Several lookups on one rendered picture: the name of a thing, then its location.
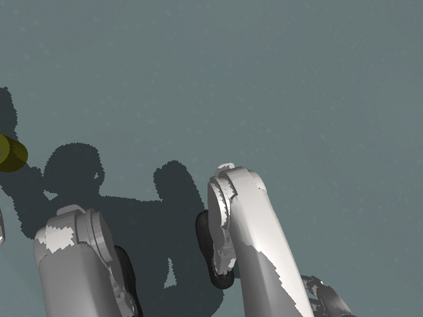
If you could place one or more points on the mug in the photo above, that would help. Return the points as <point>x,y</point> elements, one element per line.
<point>14,154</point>

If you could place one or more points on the left robot foot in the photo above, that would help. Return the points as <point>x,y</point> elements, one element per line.
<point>129,279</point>

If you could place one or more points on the right robot foot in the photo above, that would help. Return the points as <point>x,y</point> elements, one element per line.
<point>206,247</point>

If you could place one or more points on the right robot hand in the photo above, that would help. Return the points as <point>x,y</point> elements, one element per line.
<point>329,303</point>

